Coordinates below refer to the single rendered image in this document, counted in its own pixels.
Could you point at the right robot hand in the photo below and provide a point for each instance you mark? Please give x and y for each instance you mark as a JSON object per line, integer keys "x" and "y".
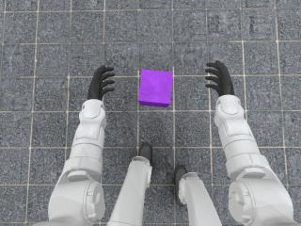
{"x": 224, "y": 83}

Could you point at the left robot upper arm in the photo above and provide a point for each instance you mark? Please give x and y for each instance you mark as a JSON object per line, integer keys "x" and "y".
{"x": 78, "y": 203}

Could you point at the carton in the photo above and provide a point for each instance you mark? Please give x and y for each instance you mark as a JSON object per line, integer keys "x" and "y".
{"x": 155, "y": 88}

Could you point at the robot left foot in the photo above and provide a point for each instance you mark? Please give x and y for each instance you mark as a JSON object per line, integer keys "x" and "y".
{"x": 146, "y": 151}

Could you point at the right robot upper arm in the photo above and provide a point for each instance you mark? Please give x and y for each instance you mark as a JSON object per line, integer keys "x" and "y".
{"x": 260, "y": 202}

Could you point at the robot right foot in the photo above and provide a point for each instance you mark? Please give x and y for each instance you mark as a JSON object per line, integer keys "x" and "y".
{"x": 179, "y": 172}

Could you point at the robot right forearm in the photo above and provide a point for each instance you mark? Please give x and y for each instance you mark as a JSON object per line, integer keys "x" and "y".
{"x": 244, "y": 159}

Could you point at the robot left forearm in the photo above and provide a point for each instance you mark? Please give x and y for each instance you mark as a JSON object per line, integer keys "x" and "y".
{"x": 85, "y": 159}

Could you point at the left robot hand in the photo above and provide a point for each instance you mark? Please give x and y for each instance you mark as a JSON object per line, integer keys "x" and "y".
{"x": 96, "y": 90}

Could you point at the robot foot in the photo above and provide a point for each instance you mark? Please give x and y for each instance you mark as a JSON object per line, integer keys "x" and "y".
{"x": 146, "y": 151}
{"x": 179, "y": 172}

